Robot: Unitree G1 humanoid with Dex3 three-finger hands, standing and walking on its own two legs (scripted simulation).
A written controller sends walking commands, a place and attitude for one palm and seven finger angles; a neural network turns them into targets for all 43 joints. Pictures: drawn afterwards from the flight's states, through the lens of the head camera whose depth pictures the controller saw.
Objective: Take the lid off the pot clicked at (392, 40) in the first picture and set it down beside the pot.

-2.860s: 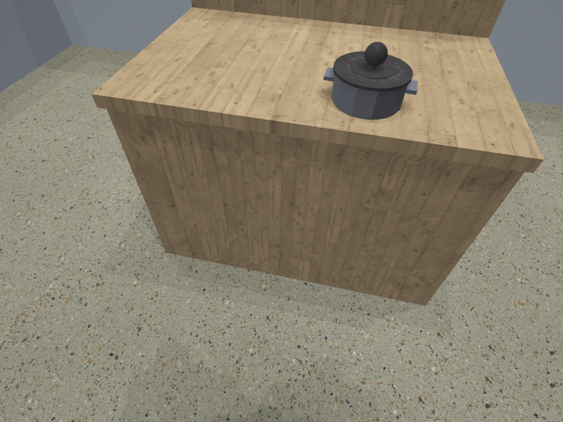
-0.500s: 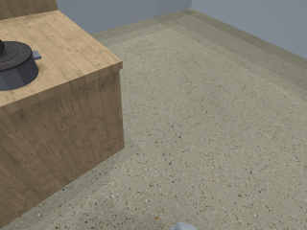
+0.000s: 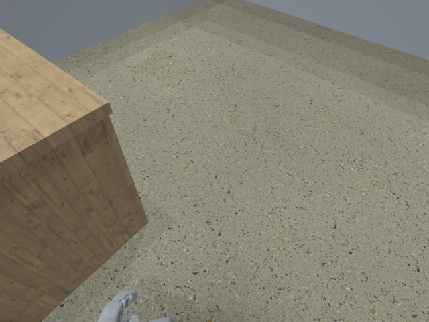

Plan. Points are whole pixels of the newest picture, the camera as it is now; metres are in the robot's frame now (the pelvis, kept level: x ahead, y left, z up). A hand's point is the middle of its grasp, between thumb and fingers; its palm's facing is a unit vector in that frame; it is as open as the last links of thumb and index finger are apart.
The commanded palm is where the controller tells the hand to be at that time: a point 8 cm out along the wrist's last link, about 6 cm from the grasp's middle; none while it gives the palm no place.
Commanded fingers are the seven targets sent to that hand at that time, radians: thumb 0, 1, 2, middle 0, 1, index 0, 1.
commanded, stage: turn to face it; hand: left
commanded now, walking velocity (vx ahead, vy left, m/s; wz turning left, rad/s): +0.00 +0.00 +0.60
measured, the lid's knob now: out of the picture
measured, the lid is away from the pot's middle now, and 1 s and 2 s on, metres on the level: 0.00 0.00 0.00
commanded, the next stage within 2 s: take the last steps up to it in 1.34 s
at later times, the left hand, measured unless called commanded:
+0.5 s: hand out of the picture +0.03 +0.23 -0.15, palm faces +0.31 -0.90 -0.30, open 7.4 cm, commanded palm none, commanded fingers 0.00 0.90 0.90 -0.20 -0.30 -0.20 -0.30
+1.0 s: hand out of the picture -0.08 +0.16 -0.18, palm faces +0.61 -0.75 -0.24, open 7.4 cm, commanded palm none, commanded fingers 0.00 0.90 0.90 -0.20 -0.30 -0.20 -0.30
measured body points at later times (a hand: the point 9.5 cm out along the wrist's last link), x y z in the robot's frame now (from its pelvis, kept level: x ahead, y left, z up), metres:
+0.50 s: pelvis +0.03 -0.01 +0.01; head +0.06 +0.00 +0.46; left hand +0.02 +0.28 -0.13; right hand +0.16 -0.24 -0.13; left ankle +0.03 +0.10 -0.73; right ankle +0.06 -0.16 -0.69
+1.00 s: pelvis +0.02 -0.03 -0.01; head +0.05 +0.01 +0.44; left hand -0.11 +0.20 -0.16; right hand +0.28 -0.16 -0.13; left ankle -0.05 +0.06 -0.74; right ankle +0.07 -0.15 -0.72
